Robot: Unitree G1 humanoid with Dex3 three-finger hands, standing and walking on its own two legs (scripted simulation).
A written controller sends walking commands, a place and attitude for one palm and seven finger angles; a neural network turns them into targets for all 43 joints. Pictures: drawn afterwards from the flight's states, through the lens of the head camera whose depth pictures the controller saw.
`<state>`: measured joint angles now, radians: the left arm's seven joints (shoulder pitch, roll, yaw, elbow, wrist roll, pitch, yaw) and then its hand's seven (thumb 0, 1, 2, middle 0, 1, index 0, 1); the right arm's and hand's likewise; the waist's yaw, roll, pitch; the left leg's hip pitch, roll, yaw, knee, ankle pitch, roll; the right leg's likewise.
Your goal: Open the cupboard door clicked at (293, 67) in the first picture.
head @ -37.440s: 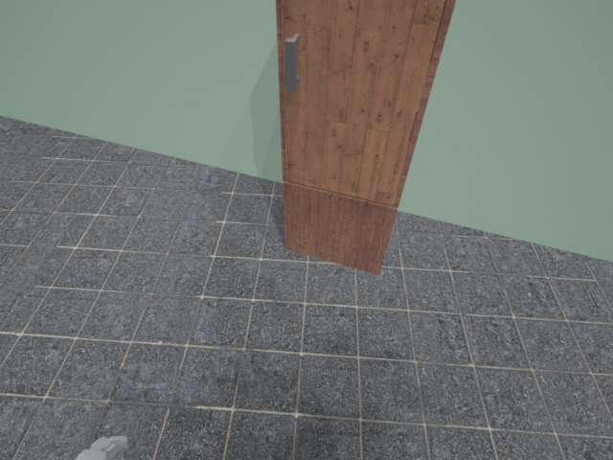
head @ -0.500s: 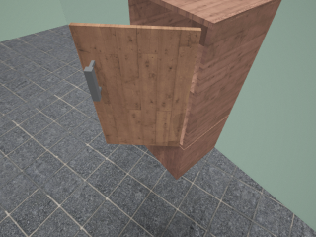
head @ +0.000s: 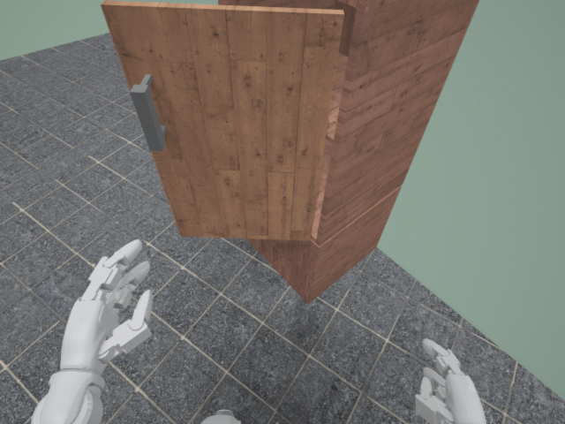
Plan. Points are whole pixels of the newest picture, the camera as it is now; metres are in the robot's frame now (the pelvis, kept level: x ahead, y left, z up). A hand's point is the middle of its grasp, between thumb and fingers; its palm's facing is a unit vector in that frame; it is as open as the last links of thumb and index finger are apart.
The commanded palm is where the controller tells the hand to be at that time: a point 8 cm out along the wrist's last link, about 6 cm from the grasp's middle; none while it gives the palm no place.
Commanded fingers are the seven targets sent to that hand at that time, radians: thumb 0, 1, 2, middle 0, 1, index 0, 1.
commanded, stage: raise the hand with hooked fingers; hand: left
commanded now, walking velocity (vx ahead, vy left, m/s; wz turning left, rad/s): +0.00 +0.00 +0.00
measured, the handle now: (152, 113) +0.61 +0.27 +0.11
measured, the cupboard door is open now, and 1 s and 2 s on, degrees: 48 48 48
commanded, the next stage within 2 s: move the hooked fingers beside the handle in 1.80 s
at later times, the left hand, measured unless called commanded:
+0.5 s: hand (112, 315) +0.25 +0.24 +0.04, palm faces -0.01 -1.00 -0.03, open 10.9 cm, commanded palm +0.21 +0.29 +0.05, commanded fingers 0.00 -0.06 0.49 -0.27 -0.92 -0.27 -0.92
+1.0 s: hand (55, 282) +0.27 +0.29 +0.10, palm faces +0.04 -1.00 -0.05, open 13.6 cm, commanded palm +0.24 +0.33 +0.10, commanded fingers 0.00 -0.50 0.30 -0.30 -1.20 -0.30 -1.20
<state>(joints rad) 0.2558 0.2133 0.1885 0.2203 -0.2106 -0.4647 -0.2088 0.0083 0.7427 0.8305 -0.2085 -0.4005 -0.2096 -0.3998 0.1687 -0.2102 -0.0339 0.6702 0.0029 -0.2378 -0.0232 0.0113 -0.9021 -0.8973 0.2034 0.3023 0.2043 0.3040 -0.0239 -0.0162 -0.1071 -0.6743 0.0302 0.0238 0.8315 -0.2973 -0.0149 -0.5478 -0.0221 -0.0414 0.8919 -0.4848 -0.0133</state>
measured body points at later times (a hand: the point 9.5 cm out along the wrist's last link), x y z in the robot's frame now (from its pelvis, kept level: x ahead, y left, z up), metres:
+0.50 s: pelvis +0.00 -0.01 -0.02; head +0.05 -0.01 +0.43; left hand +0.24 +0.29 +0.05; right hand +0.15 -0.25 -0.10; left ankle +0.07 +0.13 -0.69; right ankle -0.02 -0.11 -0.69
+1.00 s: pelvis +0.00 +0.03 +0.01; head +0.02 +0.04 +0.46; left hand +0.26 +0.34 +0.10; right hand +0.19 -0.20 -0.05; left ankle +0.07 +0.13 -0.70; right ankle -0.02 -0.11 -0.69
